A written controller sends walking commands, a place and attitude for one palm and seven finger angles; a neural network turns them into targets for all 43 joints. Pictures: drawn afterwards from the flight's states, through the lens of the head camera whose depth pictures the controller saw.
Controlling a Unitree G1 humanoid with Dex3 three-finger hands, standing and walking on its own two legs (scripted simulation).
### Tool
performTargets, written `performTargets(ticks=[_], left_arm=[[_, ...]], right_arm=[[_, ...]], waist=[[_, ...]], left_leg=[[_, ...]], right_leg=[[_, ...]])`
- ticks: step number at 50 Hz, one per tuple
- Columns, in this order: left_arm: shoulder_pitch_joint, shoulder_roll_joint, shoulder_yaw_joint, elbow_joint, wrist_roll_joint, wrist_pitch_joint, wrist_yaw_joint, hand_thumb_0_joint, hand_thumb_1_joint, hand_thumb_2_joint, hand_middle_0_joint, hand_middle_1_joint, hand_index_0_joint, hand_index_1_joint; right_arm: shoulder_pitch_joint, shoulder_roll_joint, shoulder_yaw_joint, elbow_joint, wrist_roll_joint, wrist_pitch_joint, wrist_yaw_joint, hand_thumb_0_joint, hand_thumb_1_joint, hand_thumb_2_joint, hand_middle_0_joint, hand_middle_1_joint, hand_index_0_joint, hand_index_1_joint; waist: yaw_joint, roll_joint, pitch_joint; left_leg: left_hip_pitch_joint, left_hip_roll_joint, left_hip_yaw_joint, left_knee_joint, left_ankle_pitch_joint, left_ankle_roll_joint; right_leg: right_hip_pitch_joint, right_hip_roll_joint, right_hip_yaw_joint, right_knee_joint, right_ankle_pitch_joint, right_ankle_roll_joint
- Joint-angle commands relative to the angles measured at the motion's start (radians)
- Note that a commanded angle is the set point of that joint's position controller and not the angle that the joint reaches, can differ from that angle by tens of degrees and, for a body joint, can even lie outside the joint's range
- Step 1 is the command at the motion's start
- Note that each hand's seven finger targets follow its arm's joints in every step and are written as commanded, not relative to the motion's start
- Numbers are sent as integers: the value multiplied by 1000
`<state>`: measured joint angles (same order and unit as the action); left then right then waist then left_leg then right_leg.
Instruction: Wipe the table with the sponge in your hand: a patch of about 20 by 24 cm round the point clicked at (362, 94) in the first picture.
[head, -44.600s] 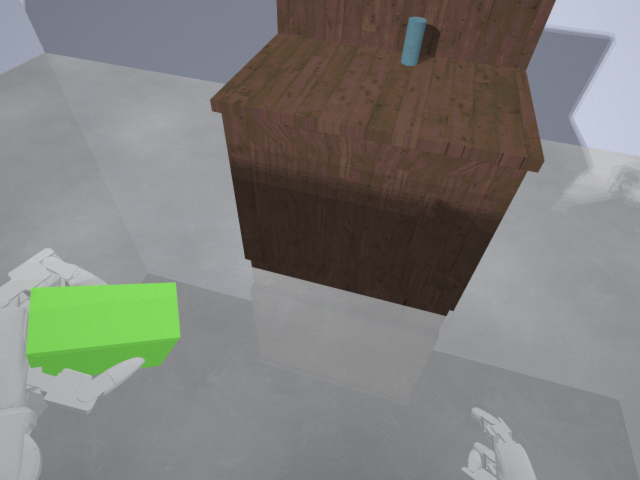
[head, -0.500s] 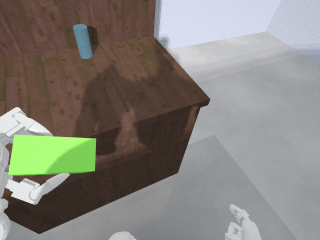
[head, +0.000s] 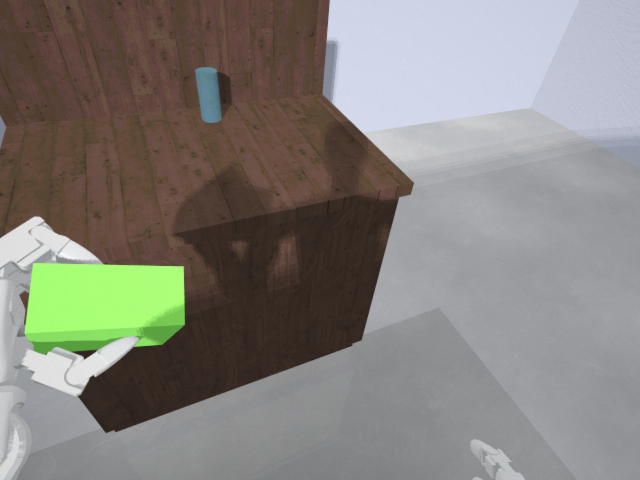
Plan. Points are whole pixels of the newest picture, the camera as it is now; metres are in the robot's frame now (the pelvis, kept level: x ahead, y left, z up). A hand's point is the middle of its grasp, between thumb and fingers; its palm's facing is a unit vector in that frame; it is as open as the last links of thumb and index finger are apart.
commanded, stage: stop stepping back and stand still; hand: left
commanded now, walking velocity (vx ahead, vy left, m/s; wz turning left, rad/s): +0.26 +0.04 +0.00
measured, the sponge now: (130, 310) +0.22 +0.21 +0.17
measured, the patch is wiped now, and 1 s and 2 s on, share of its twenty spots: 1.00 1.00 1.00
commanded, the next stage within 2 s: stand and wait in 1.48 s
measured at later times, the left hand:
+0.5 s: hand (84, 382) +0.14 +0.20 +0.20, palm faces +0.37 -0.85 -0.37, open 9.7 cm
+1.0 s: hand (61, 356) +0.16 +0.22 +0.20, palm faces +0.43 -0.82 -0.38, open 9.7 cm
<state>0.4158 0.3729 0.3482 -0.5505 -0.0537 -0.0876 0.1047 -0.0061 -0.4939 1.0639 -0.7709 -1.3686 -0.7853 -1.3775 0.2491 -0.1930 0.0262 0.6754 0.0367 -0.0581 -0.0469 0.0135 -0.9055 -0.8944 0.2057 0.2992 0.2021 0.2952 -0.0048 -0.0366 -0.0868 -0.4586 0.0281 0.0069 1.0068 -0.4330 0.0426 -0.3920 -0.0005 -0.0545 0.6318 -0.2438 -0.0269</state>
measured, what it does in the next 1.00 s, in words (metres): steps on the spot: left foot, then left foot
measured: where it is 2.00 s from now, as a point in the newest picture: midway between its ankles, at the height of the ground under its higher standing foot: outside the picture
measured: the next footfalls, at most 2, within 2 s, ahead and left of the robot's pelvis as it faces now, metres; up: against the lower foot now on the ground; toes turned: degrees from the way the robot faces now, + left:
left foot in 0.04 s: +0.02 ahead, +0.13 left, +0.00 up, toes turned +1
left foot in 0.52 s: +0.00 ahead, +0.12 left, +0.00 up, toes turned +2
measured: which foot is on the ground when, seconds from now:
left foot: up 0.00-0.02, down 0.04-0.26, up 0.28-0.50, down 0.52-1.00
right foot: down 0.00-0.54, up 0.56-0.62, down 0.64-1.00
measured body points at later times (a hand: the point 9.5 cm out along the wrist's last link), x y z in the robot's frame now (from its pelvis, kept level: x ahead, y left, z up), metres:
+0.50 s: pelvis -0.07 -0.03 +0.01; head -0.08 -0.03 +0.46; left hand +0.11 +0.24 +0.22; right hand +0.07 -0.29 -0.07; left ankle -0.05 +0.10 -0.71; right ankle -0.01 -0.12 -0.72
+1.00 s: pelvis -0.05 -0.02 +0.01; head -0.05 -0.02 +0.46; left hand +0.13 +0.27 +0.22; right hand +0.14 -0.24 -0.06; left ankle -0.04 +0.11 -0.72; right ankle -0.02 -0.11 -0.72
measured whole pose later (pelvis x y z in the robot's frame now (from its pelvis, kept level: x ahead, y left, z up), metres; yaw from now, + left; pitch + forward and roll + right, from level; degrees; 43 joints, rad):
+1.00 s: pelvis -0.05 -0.02 +0.01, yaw +1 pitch -1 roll -1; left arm 0.44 0.37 0.34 -0.51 -0.06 -0.12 0.15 -0.01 -0.49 1.06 -0.77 -1.37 -0.78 -1.38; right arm 0.19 -0.21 0.02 0.62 0.02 -0.11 -0.07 0.01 -0.91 -0.89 0.20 0.30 0.20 0.30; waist 0.01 0.02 0.00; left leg -0.26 0.04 -0.01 0.55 -0.27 -0.02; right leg -0.27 0.02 -0.08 0.51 -0.23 -0.04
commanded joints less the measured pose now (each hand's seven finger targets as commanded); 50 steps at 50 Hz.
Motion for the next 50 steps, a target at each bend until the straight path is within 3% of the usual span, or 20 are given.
performTargets(ticks=[1,2,5,7,10,12,13,14,16,18,23,27,30,32,34,35,38,40,42,50], left_arm=[[-183,205,120,-258,-11,-78,43,0,100,1300,-1200,-1600,-1200,-1600],[-207,219,135,-295,-7,-89,49,0,100,1300,-1200,-1600,-1200,-1600],[-212,230,140,-287,11,-97,37,0,100,1300,-1200,-1600,-1200,-1600],[-105,176,113,-134,2,-93,30,0,100,1300,-1200,-1600,-1200,-1600],[-111,173,112,-109,-2,-89,29,0,100,1300,-1200,-1600,-1200,-1600],[-95,170,111,-82,6,-81,22,0,100,1300,-1200,-1600,-1200,-1600],[-111,182,107,-105,10,-80,14,0,100,1300,-1200,-1600,-1200,-1600],[-181,240,143,-175,3,-96,13,0,100,1300,-1200,-1600,-1200,-1600],[-171,229,144,-175,-10,-114,6,0,100,1300,-1200,-1600,-1200,-1600],[-138,213,141,-196,-12,-123,7,0,100,1300,-1200,-1600,-1200,-1600],[-86,201,116,-218,-3,-116,55,0,100,1300,-1200,-1600,-1200,-1600],[-101,210,147,-216,-5,-103,77,0,100,1300,-1200,-1600,-1200,-1600],[-70,188,134,-172,7,-78,66,0,100,1300,-1200,-1600,-1200,-1600],[-38,155,104,-113,8,-75,55,0,100,1300,-1200,-1600,-1200,-1600],[-86,179,108,-141,6,-90,46,0,100,1300,-1200,-1600,-1200,-1600],[-116,184,109,-159,1,-101,45,0,100,1300,-1200,-1600,-1200,-1600],[-155,203,118,-225,-2,-124,50,0,100,1300,-1200,-1600,-1200,-1600],[-113,177,103,-208,0,-120,66,0,100,1300,-1200,-1600,-1200,-1600],[-110,169,98,-212,-5,-121,77,0,100,1300,-1200,-1600,-1200,-1600],[-47,160,100,-171,-9,-96,64,0,100,1300,-1200,-1600,-1200,-1600]], right_arm=[[-123,-156,-40,-204,-15,-95,-37,0,-900,-900,200,300,200,300],[-123,-164,-46,-224,-12,-112,-35,0,-900,-900,200,300,200,300],[-86,-119,-51,-198,5,-147,3,0,-900,-900,200,300,200,300],[-95,-123,-42,-167,7,-151,9,0,-900,-900,200,300,200,300],[-128,-155,-37,-190,-10,-139,-11,0,-900,-900,200,300,200,300],[-124,-158,-45,-202,-21,-122,-19,0,-900,-900,200,300,200,300],[-120,-146,-56,-207,-18,-110,-16,0,-900,-900,200,300,200,300],[-126,-145,-56,-217,-11,-113,-17,0,-900,-900,200,300,200,300],[-104,-136,-64,-167,-7,-109,-3,0,-900,-900,200,300,200,300],[-116,-109,-45,-151,-17,-92,-2,0,-900,-900,200,300,200,300],[-126,-109,-37,-191,-29,-122,-45,0,-900,-900,200,300,200,300],[-122,-166,-63,-216,-17,-122,-49,0,-900,-900,200,300,200,300],[-116,-147,-58,-212,-7,-129,-28,0,-900,-900,200,300,200,300],[-130,-154,-53,-204,-19,-122,-24,0,-900,-900,200,300,200,300],[-124,-144,-72,-201,-22,-115,-14,0,-900,-900,200,300,200,300],[-131,-149,-73,-192,-15,-113,-8,0,-900,-900,200,300,200,300],[-131,-111,-46,-182,-20,-112,-9,0,-900,-900,200,300,200,300],[-148,-111,-42,-188,-31,-113,-27,0,-900,-900,200,300,200,300],[-170,-147,-55,-202,-34,-113,-33,0,-900,-900,200,300,200,300],[-175,-137,-51,-221,-21,-104,-25,0,-900,-900,200,300,200,300]], waist=[[-26,297,-13],[-18,474,-25],[-33,294,8],[-15,182,99],[5,259,77],[40,62,47],[33,-191,29],[6,-282,-17],[-21,-116,6],[-33,25,44],[-16,-3,-27],[5,290,-50],[5,280,54],[17,73,107],[5,-247,49],[-4,-173,48],[-12,-2,7],[-13,59,-18],[13,124,-2],[3,55,-47]], left_leg=[[221,89,-129,-652,-220,66],[218,265,-385,-782,-297,145],[130,281,-404,-770,-190,184],[48,275,-331,-755,-195,151],[-80,195,-177,-684,-249,85],[-199,74,-46,-346,-264,42],[-258,-21,62,29,-169,12],[-249,-38,9,288,-81,-8],[-208,26,-112,332,45,-20],[-108,59,-60,144,113,-12],[268,-6,94,-442,5,22],[183,229,-287,-748,-232,120],[-14,187,-212,-718,-265,92],[-107,94,-102,-495,-158,40],[-76,-21,-7,-68,-25,-16],[-84,1,-58,23,39,-26],[84,52,-64,-263,58,-3],[251,24,-28,-508,179,3],[248,93,-138,-597,151,25],[227,56,-84,-532,341,-6]], right_leg=[[-201,-48,73,86,-348,-34],[-261,65,-46,400,-300,30],[-337,-26,85,621,-192,43],[-249,-71,91,403,-144,28],[106,0,-20,57,-164,24],[337,5,-24,-191,-75,-2],[340,-151,202,-320,-70,-76],[241,-335,518,-435,-45,-145],[61,-369,578,-476,-389,-168],[-53,-323,382,-450,-354,-137],[-83,-233,213,-351,-469,-77],[12,21,-27,154,-251,42],[119,1,2,44,-154,40],[238,-21,47,-212,-43,19],[138,-292,487,-458,-270,-88],[141,-332,527,-474,-147,-118],[122,-304,332,-336,67,-113],[102,-209,226,-275,-2,-58],[93,-97,167,-238,-64,-1],[207,-100,143,-242,162,6]])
